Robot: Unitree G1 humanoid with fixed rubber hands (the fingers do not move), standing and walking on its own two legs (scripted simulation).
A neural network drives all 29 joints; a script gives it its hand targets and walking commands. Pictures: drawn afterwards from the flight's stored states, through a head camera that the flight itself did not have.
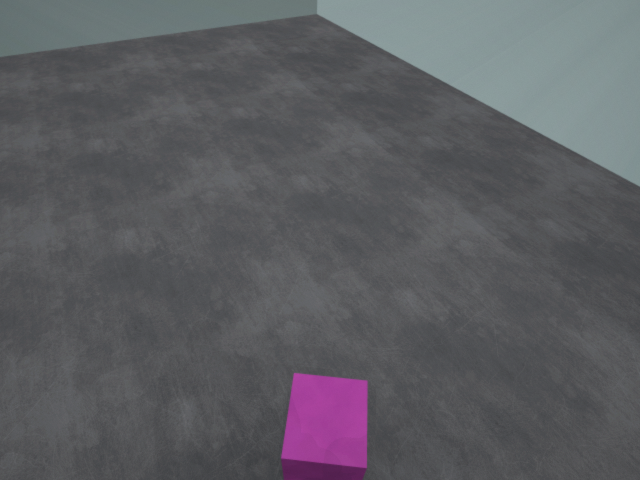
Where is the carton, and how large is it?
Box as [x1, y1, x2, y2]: [281, 373, 367, 479]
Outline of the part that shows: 294,373 281,455 284,479 361,479 366,468 367,381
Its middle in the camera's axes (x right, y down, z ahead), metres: +0.01 +0.54 +1.06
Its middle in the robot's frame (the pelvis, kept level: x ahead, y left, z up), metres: +0.41 -0.02 -0.65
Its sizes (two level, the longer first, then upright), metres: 0.210 0.200 0.250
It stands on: the floor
